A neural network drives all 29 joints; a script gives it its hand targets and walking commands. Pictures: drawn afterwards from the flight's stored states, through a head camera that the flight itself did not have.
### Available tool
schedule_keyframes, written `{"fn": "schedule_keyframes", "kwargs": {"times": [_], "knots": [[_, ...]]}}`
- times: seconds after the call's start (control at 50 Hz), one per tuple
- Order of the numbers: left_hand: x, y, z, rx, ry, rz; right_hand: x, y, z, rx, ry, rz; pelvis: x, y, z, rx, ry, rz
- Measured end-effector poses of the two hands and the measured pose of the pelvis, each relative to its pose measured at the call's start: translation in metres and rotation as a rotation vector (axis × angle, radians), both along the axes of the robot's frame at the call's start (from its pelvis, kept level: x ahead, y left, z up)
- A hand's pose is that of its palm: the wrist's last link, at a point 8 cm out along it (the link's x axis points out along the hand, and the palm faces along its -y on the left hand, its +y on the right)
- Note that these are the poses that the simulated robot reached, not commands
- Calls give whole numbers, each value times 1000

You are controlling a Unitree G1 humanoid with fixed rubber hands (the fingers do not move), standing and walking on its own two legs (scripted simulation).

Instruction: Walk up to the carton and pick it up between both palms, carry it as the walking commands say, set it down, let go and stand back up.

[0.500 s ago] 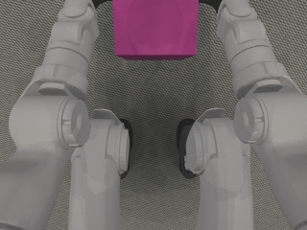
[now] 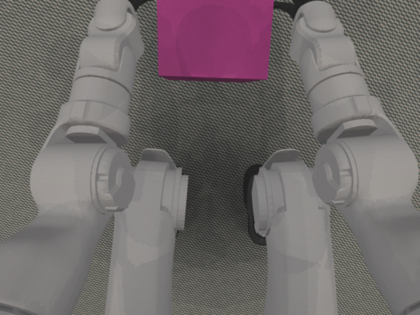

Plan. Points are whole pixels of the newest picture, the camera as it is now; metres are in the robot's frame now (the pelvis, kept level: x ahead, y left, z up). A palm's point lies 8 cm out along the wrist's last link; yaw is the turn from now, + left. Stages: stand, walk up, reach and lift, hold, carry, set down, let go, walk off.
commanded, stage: reach and lift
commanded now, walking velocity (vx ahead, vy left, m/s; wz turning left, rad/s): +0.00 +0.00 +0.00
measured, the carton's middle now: (211, 17) +0.54 +0.01 -0.24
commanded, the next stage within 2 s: none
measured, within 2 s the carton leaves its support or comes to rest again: neither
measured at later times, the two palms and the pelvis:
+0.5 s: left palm out of the picture +0.53 +0.12 -0.10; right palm out of the picture +0.54 -0.13 -0.11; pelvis +0.00 +0.00 +0.03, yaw +0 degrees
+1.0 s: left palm out of the picture +0.51 +0.12 -0.01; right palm out of the picture +0.52 -0.13 -0.03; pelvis +0.00 +0.00 +0.08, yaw -1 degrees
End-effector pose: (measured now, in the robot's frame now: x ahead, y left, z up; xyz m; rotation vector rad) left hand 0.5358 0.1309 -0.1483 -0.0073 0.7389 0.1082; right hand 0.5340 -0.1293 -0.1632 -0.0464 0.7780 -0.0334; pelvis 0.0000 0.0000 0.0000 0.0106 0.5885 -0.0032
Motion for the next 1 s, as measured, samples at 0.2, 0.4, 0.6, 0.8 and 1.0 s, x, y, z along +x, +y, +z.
{"fn": "schedule_keyframes", "kwargs": {"times": [0.2, 0.4, 0.6, 0.8, 1.0], "knots": [[0, -6, 24, 3, -43, 36, 2, -2, 24, -18, -31, -29, -5, 0, 8, 0, 20, 0], [-2, -10, 43, 7, -59, 55, 8, -3, 50, -36, -45, -47, -3, 0, 20, 3, 80, -8], [-4, -7, 68, 19, -75, 77, 4, 2, 70, -30, -58, -66, 0, 0, 35, 5, 125, -8], [-12, -9, 103, 27, -78, 86, -6, 2, 103, -34, -58, -82, 0, 0, 57, 5, 153, -9], [-23, -9, 134, 30, -81, 92, -15, 2, 135, -35, -61, -86, -5, -1, 77, 7, 159, -14]]}}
